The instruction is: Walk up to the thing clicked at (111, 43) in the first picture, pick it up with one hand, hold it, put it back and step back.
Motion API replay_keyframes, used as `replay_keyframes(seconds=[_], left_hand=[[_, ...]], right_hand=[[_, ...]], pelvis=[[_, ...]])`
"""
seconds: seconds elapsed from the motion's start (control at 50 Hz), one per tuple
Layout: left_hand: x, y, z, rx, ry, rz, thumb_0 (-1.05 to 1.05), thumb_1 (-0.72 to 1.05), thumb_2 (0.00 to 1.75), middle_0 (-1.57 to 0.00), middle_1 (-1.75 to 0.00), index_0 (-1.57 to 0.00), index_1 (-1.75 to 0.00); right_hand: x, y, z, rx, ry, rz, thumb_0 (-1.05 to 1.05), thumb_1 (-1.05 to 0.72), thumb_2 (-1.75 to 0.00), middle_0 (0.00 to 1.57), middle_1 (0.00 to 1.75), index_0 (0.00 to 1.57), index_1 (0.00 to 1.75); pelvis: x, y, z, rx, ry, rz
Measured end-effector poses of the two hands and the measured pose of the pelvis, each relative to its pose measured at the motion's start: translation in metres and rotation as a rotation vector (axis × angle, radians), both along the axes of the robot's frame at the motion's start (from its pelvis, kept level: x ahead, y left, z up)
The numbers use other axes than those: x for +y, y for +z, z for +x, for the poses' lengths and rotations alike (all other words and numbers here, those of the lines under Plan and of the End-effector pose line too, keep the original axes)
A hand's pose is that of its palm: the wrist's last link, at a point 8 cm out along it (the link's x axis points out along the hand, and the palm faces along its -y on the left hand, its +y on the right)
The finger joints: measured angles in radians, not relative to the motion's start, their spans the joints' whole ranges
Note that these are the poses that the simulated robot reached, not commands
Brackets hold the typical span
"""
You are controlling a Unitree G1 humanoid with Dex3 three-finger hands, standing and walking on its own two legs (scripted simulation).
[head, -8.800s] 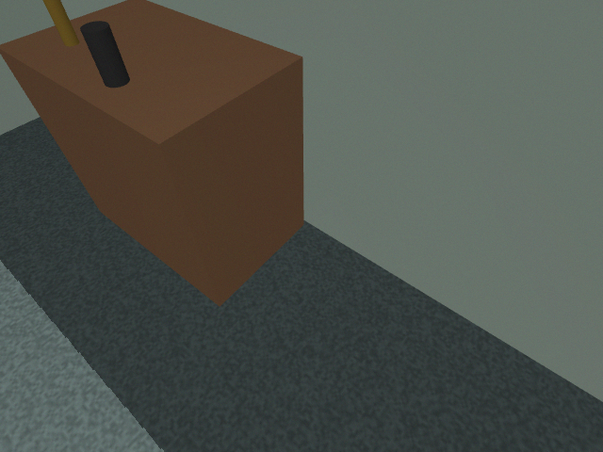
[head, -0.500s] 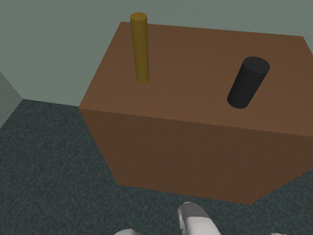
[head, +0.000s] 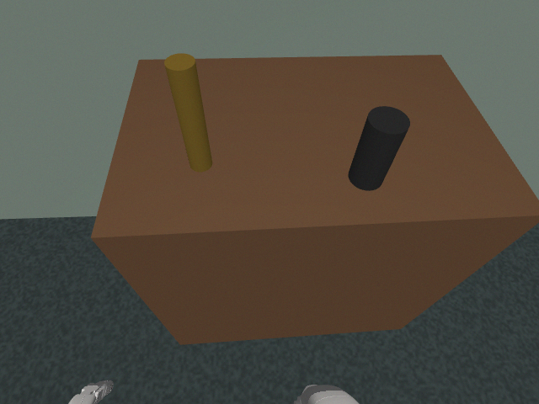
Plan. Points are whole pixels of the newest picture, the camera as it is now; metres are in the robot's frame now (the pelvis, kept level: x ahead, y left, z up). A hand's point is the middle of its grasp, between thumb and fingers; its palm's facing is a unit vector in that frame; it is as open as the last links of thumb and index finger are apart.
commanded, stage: walk up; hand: right
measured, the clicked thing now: (375, 151) +0.48 -0.21 +0.06
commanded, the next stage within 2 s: none
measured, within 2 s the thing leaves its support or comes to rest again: neither
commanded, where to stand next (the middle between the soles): +0.06 -0.06 m, yaw +2 degrees
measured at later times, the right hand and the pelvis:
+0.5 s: hand out of the picture +0.09 -0.32 -0.14, palm faces -0.04 +0.89 -0.46, open 7.3 cm; pelvis +0.02 -0.04 +0.00, yaw +0 degrees
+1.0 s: hand (478, 399) +0.11 -0.35 -0.16, palm faces -0.08 +0.94 -0.33, open 7.4 cm; pelvis -0.01 -0.09 +0.00, yaw +2 degrees
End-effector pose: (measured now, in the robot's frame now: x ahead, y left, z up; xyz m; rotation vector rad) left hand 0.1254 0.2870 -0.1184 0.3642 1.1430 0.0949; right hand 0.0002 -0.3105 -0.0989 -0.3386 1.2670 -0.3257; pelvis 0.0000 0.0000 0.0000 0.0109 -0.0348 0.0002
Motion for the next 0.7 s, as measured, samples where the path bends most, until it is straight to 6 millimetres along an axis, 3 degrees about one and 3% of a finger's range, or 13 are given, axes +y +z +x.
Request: replay_keyframes(seconds=[0.1, 0.22, 0.3, 0.46, 0.6, 0.7], left_hand=[[-0.018, 0.013, 0.020, -0.054, 0.005, 0.018, 0.00, 0.90, 0.89, -0.20, -0.30, -0.20, -0.30], [-0.027, 0.029, 0.010, -0.043, 0.047, 0.058, 0.00, 0.90, 0.89, -0.20, -0.30, -0.20, -0.30], [-0.028, 0.029, 0.006, -0.033, 0.059, 0.054, 0.00, 0.90, 0.89, -0.20, -0.30, -0.20, -0.30], [-0.020, -0.001, -0.002, -0.019, 0.124, 0.008, 0.00, 0.90, 0.89, -0.20, -0.30, -0.20, -0.30], [-0.043, -0.009, -0.028, 0.065, 0.132, -0.014, 0.00, 0.90, 0.89, -0.20, -0.30, -0.20, -0.30], [-0.065, -0.009, -0.051, 0.078, 0.141, 0.025, 0.00, 0.90, 0.89, -0.20, -0.30, -0.20, -0.30]], right_hand=[[-0.011, -0.015, 0.019, 0.010, -0.007, 0.050, 0.01, -0.90, -0.90, 0.20, 0.30, 0.21, 0.30], [-0.020, -0.009, 0.069, -0.083, 0.046, 0.088, 0.01, -0.90, -0.90, 0.20, 0.30, 0.21, 0.30], [-0.029, -0.009, 0.089, -0.105, 0.086, 0.056, 0.01, -0.90, -0.90, 0.20, 0.30, 0.21, 0.30], [-0.043, -0.007, 0.087, -0.043, 0.118, -0.039, 0.00, -0.90, -0.90, 0.20, 0.30, 0.21, 0.30], [-0.063, 0.004, 0.086, -0.071, 0.131, -0.045, 0.01, -0.90, -0.90, 0.20, 0.30, 0.21, 0.30], [-0.086, -0.013, 0.096, -0.094, 0.148, 0.004, 0.01, -0.90, -0.90, 0.20, 0.30, 0.21, 0.30]], pelvis=[[-0.016, 0.001, 0.009, -0.014, -0.002, -0.018], [-0.031, 0.012, 0.019, -0.015, -0.042, 0.038], [-0.035, 0.010, 0.021, -0.010, -0.029, 0.029], [-0.040, -0.006, 0.020, -0.008, 0.007, 0.038], [-0.061, -0.002, 0.013, 0.004, -0.006, 0.008], [-0.083, -0.009, 0.003, -0.013, -0.005, -0.026]])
